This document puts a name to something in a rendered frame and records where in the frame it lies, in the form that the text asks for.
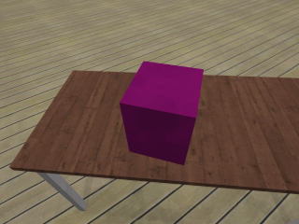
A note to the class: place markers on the table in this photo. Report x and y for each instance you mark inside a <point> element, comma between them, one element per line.
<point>245,136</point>

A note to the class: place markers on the carton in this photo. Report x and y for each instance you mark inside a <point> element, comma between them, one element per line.
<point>159,110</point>

